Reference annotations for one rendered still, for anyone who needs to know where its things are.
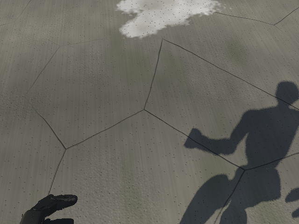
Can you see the left robot hand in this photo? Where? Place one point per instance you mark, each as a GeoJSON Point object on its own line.
{"type": "Point", "coordinates": [47, 206]}

